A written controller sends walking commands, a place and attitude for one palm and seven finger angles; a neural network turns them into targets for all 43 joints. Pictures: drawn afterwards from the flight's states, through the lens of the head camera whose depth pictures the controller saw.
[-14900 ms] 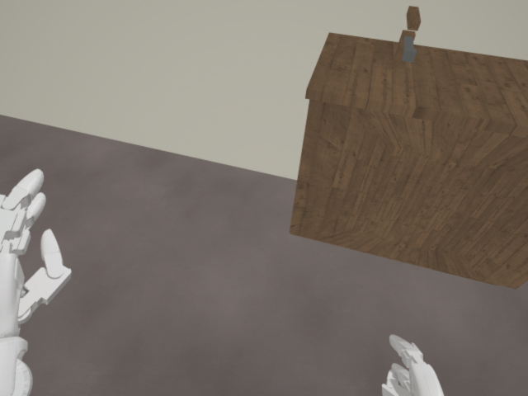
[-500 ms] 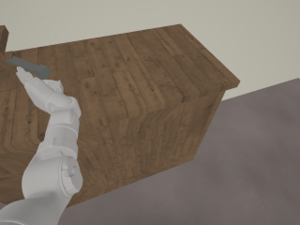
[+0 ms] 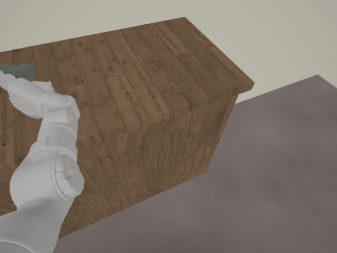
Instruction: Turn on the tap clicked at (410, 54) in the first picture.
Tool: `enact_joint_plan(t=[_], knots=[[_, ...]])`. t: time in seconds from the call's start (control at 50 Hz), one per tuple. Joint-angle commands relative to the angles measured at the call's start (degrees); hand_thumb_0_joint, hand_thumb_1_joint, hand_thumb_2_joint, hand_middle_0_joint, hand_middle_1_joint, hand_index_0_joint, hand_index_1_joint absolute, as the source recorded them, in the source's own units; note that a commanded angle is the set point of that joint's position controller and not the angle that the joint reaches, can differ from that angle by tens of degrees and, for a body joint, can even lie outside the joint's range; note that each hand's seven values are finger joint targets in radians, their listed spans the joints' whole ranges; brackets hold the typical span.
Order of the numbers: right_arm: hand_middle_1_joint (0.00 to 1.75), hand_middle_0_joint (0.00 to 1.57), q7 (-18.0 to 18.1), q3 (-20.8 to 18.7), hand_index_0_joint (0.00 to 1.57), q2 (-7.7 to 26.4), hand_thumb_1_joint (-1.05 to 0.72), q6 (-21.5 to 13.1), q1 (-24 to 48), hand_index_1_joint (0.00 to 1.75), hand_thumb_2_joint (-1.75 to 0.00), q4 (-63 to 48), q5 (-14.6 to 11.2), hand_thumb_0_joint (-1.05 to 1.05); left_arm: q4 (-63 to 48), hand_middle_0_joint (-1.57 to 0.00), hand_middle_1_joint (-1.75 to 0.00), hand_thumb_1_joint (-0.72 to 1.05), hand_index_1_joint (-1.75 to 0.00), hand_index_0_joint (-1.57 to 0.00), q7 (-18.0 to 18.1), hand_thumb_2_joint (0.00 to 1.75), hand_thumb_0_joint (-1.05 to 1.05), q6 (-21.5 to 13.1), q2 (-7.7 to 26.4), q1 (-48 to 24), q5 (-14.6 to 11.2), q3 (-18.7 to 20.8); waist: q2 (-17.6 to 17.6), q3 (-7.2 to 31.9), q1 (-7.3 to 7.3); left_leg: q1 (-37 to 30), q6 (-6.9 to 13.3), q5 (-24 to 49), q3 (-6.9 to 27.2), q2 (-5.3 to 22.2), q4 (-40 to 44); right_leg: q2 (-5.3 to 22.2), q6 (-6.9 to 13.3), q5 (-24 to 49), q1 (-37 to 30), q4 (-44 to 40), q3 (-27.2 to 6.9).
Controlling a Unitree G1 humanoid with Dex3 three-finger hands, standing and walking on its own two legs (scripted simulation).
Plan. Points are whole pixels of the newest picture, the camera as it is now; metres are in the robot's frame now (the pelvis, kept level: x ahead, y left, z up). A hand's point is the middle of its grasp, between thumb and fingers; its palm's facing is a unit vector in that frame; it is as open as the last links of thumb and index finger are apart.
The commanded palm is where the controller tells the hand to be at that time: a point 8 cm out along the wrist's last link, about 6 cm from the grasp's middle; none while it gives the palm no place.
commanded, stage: push the lever round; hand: left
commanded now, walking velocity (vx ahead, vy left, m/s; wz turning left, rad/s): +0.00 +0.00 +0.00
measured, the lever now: (26, 72) +0.52 +0.30 +0.15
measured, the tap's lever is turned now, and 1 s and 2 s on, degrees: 57 86 86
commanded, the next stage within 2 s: lift the hand up off the lever in 0.46 s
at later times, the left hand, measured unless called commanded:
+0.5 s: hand (51, 78) +0.52 +0.25 +0.13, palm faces +0.83 -0.54 -0.15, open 7.9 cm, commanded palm +0.47 +0.27 +0.14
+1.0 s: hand (41, 72) +0.52 +0.27 +0.15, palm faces +0.83 -0.54 -0.12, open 7.8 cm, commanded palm +0.46 +0.28 +0.16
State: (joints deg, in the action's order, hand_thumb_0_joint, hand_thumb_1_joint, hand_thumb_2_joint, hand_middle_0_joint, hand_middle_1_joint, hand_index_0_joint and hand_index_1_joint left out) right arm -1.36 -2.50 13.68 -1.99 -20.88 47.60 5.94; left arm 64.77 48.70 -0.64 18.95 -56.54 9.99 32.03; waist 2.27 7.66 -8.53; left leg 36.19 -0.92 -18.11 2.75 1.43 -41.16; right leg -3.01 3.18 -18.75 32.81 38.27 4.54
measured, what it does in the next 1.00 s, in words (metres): stands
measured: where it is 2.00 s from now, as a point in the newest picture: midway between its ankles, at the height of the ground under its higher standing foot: outside the picture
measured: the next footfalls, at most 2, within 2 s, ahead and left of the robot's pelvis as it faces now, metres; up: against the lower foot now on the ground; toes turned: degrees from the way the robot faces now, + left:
none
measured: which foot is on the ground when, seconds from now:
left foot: down 0.00-1.00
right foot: down 0.00-1.00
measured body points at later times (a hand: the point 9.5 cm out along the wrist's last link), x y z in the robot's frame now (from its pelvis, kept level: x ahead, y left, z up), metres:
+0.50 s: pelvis +0.01 +0.00 +0.00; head +0.08 +0.01 +0.44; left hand +0.48 +0.28 +0.14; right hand +0.01 -0.26 -0.13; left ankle +0.02 +0.13 -0.71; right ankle +0.00 -0.08 -0.72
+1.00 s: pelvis +0.02 +0.01 +0.01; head +0.07 +0.01 +0.45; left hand +0.47 +0.29 +0.16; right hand +0.01 -0.25 -0.13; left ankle +0.02 +0.13 -0.71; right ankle +0.00 -0.08 -0.71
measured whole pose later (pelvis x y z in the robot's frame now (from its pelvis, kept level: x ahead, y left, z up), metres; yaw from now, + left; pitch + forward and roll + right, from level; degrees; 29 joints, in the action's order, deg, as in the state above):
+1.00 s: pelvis +0.02 +0.01 +0.01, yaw +0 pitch +13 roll -2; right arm -2.7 -2.5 13.6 -1.8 -22.7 47.2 5.6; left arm 63.7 46.0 1.4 20.3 -57.3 8.8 32.4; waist 2.7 8.2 -8.2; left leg 32.9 -0.3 -19.4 2.3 1.2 -39.4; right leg -2.9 2.4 -19.3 29.0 35.3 4.0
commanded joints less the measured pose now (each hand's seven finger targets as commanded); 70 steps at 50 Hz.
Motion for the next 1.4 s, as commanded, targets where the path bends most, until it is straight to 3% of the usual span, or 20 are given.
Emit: enact_joint_plan(t=[0.0, 0.1, 0.14, 0.18, 0.24, 0.34, 0.44, 0.48, 0.56, 0.58, 0.62, 0.68, 0.76, 0.86, 1.02, 1.06, 1.12, 1.14, 1.32, 1.38], knots=[[0.3, 0.2, 0.88, -2.45, 0.2, 8.84, -0.9, -1.48, -4.46, 0.3, -0.9, -3.87, -0.41, 0.0, -13.23, -0.15, -0.15, 0.9, -0.15, -0.15, -0.38, 0.9, 0.0, -3.79, 15.72, -31.59, 2.44, -2.79, 1.5, 19.71, -0.62, -9.25, 3.34, 12.5, -1.37, -0.83, 2.72, 1.98, -2.97, 15.21, -10.17, -5.37, -3.16], [0.3, 0.2, 0.52, -2.28, 0.2, 8.59, -0.9, -1.68, -5.44, 0.3, -0.9, -3.68, -0.25, 0.0, -11.53, -0.15, -0.15, 0.9, -0.15, -0.15, -0.79, 0.9, 0.0, -4.01, 14.14, -30.57, 2.3, -3.62, 2.51, 19.44, -0.58, -9.83, 3.15, 14.45, -1.39, -0.83, 2.38, 1.76, -2.88, 16.85, -9.57, -4.74, -2.6], [0.3, 0.2, 0.51, -2.34, 0.2, 9.07, -0.9, -1.62, -5.75, 0.3, -0.9, -3.77, -0.25, 0.0, -9.88, -0.15, -0.15, 0.9, -0.15, -0.15, -0.79, 0.9, 0.0, -3.44, 16.2, -29.87, 2.42, -2.16, 0.26, 18.82, -0.86, -7.78, 3.38, 13.05, -1.62, -0.92, 2.19, 2.01, -3.3, 17.05, -10.33, -5.06, -2.94], [0.3, 0.2, 0.7, -2.38, 0.2, 9.19, -0.9, -1.4, -6.06, 0.3, -0.9, -3.9, -0.3, 0.0, -11.73, -0.15, -0.15, 0.9, -0.15, -0.15, -0.78, 0.9, 0.0, -3.64, 17.97, -31.88, 2.49, -1.27, 1.96, 20.24, -0.41, -8.6, 3.3, 14.12, -1.45, -0.93, 2.41, 2.09, -3.07, 18.04, -11.11, -4.89, -3.03], [0.3, 0.2, 0.36, -2.37, 0.2, 8.76, -0.9, -1.65, -6.39, 0.3, -0.9, -3.92, -0.29, 0.0, -12.07, -0.15, -0.15, 0.9, -0.15, -0.15, -1.11, 0.9, 0.0, -4.22, 15.2, -31.99, 2.23, -3.17, 2.33, 21.14, -0.9, -10.44, 3.29, 16.5, -1.64, -0.76, 1.72, 1.83, -3.16, 19.85, -10.48, -4.63, -2.81], [0.3, 0.2, -0.12, -2.47, 0.2, 8.95, -0.9, -1.41, -7.11, 0.3, -0.9, -3.97, -0.21, 0.0, -11.39, -0.15, -0.15, 0.9, -0.15, -0.15, -1.31, 0.9, 0.0, -4.02, 15.1, -30.74, 2.3, -2.84, 2.59, 21.37, -0.58, -11.18, 3.08, 18.88, -1.48, -0.68, 1.39, 1.59, -2.94, 20.99, -10.2, -4.02, -2.35], [0.3, 0.2, -0.08, -2.44, 0.2, 9.42, -0.9, -1.5, -7.57, 0.3, -0.9, -3.19, 0.0, 0.0, -8.91, -0.15, -0.15, 0.9, -0.15, -0.15, -0.94, 0.9, 0.0, -3.6, 15.67, -35.27, 2.58, -3.14, 0.7, 18.98, -2.44, -9.93, 3.23, 16.17, -0.82, -0.59, 1.61, 1.5, -3.07, 17.74, -7.55, -4.53, -2.14], [0.3, 0.2, 0.02, -2.41, 0.2, 9.61, -0.9, -1.31, -7.87, 0.3, -0.9, -3.2, 0.09, 0.0, -9.51, -0.15, -0.15, 0.9, -0.15, -0.15, -0.77, 0.9, 0.0, -3.84, 17.67, -36.2, 2.68, -1.91, 2.5, 20.59, -1.96, -10.5, 3.14, 16.98, -0.7, -0.63, 1.5, 1.55, -2.91, 18.28, -7.82, -4.22, -2.29], [0.3, 0.2, -0.55, -2.32, 0.2, 9.35, -0.9, -1.26, -8.96, 0.3, -0.9, -3.69, 0.37, 0.0, -8.22, -0.15, -0.15, 0.9, -0.15, -0.15, -0.75, 0.9, 0.0, -3.69, 16.73, -34.42, 3.02, -2.27, 2.82, 22.78, -1.31, -11.13, 2.88, 20.3, -0.92, -0.58, 0.72, 1.37, -2.89, 20.88, -8.51, -3.38, -2.03], [0.3, 0.2, -0.53, -2.46, 0.2, 9.39, -0.9, -1.05, -9.14, 0.3, -0.9, -3.86, 0.36, 0.0, -9.02, -0.15, -0.15, 0.9, -0.15, -0.15, -0.85, 0.9, 0.0, -3.77, 17.73, -33.15, 3.07, -1.15, 4.58, 24.3, -0.37, -12.77, 2.56, 22.71, -0.66, -0.36, 0.75, 1.29, -2.51, 21.72, -8.86, -2.92, -1.75], [0.3, 0.2, -0.85, -2.43, 0.2, 9.18, -0.9, -0.99, -9.35, 0.3, -0.9, -3.92, 0.28, 0.0, -11.15, -0.15, -0.15, 0.9, -0.15, -0.15, -0.87, 0.9, 0.0, -3.9, 16.23, -34.02, 2.69, -2.29, 6.03, 25.54, -0.56, -15.01, 2.37, 25.46, -0.81, -0.12, 0.34, 1.11, -2.59, 23.12, -8.78, -3.0, -1.83], [0.3, 0.2, -0.74, -2.65, 0.2, 9.54, -0.9, -0.69, -9.28, 0.3, -0.9, -3.94, 0.19, 0.0, -10.79, -0.15, -0.15, 0.9, -0.15, -0.15, -0.97, 0.9, 0.0, -3.52, 17.36, -31.52, 2.32, -0.5, 2.82, 24.15, -0.16, -13.72, 2.66, 25.45, -0.96, -0.15, 0.68, 1.12, -2.76, 24.6, -11.11, -3.25, -1.7], [0.3, 0.2, -0.67, -2.82, 0.2, 9.12, -0.9, -0.69, -8.52, 0.3, -0.9, -4.36, -0.22, 0.0, -14.71, -0.15, -0.15, 0.9, -0.15, -0.15, -1.32, 0.9, 0.0, -3.64, 16.74, -30.64, 1.62, -0.57, 2.45, 24.36, 0.51, -14.12, 2.79, 25.41, -1.71, -0.26, 1.45, 1.15, -2.96, 26.32, -13.94, -3.92, -1.84], [0.3, 0.2, -0.72, -2.79, 0.2, 9.36, -0.9, -0.68, -7.81, 0.3, -0.9, -3.96, -0.47, 0.0, -12.6, -0.15, -0.15, 0.9, -0.15, -0.15, -2.01, 0.9, 0.0, -1.69, 15.09, -27.76, 1.54, -1.7, 1.39, 19.12, 0.45, -13.31, 2.79, 23.58, -1.77, -0.36, 2.99, 1.14, -2.82, 24.12, -13.41, -5.16, -1.32], [0.3, 0.2, -0.33, -2.46, 0.2, 9.11, -0.9, -1.32, -6.04, 0.3, -0.9, -3.37, -0.89, 0.0, -13.66, -0.15, -0.15, 0.9, -0.15, -0.15, -2.6, 0.9, 0.0, -1.13, 12.19, -30.22, 0.55, -4.66, 1.77, 16.66, -0.15, -14.78, 2.68, 21.1, -1.31, -0.49, 4.59, 1.13, -2.57, 20.6, -11.97, -6.69, -1.2], [0.3, 0.2, -0.23, -2.49, 0.2, 9.16, -0.9, -1.48, -5.75, 0.3, -0.9, -3.27, -0.9, 0.0, -13.6, -0.15, -0.15, 0.9, -0.15, -0.15, -2.54, 0.9, 0.0, -0.95, 11.73, -31.22, 0.77, -5.32, 1.04, 16.55, -0.42, -14.53, 2.54, 20.11, -1.01, -0.52, 4.89, 1.15, -2.52, 19.52, -11.77, -6.75, -1.06], [0.3, 0.2, -0.13, -2.48, 0.2, 8.93, -0.9, -1.83, -5.02, 0.3, -0.9, -2.78, -0.9, 0.0, -15.47, -0.15, -0.15, 0.9, -0.15, -0.15, -2.23, 0.9, 0.0, -1.25, 10.25, -35.06, 0.63, -7.01, 3.98, 18.23, -0.78, -17.29, 2.18, 20.74, -0.63, -0.44, 4.76, 1.03, -2.3, 18.03, -9.9, -6.92, -1.18], [0.3, 0.2, -0.07, -2.52, 0.2, 8.91, -0.9, -1.97, -5.22, 0.3, -0.9, -2.66, -0.76, 0.0, -13.67, -0.15, -0.15, 0.9, -0.15, -0.15, -1.91, 0.9, 0.0, -0.98, 11.52, -33.01, 0.49, -5.1, 2.23, 17.78, -0.17, -16.21, 2.23, 20.38, -0.56, -0.48, 4.8, 0.93, -2.27, 17.91, -10.44, -6.87, -1.03], [0.3, 0.2, 0.21, -2.18, 0.2, 8.95, -0.9, -1.92, -4.59, 0.3, -0.9, -2.73, -0.55, 0.0, -13.25, -0.15, -0.15, 0.9, -0.15, -0.15, -0.77, 0.9, 0.0, 0.42, 12.6, -37.0, 1.36, -5.37, 2.99, 19.77, -0.14, -15.86, 1.79, 20.2, -0.62, -0.45, 5.26, 1.09, -2.25, 17.8, -11.02, -6.83, -1.08], [0.3, 0.2, 0.47, -2.35, 0.2, 9.07, -0.9, -1.83, -4.96, 0.3, -0.9, -3.02, -0.5, 0.0, -12.76, -0.15, -0.15, 0.9, -0.15, -0.15, -0.6, 0.9, 0.0, 0.81, 15.04, -34.27, 1.45, -2.87, 1.72, 21.19, 1.04, -15.6, 1.81, 21.1, -0.64, -0.38, 5.48, 1.08, -2.2, 19.04, -13.01, -6.78, -1.05]])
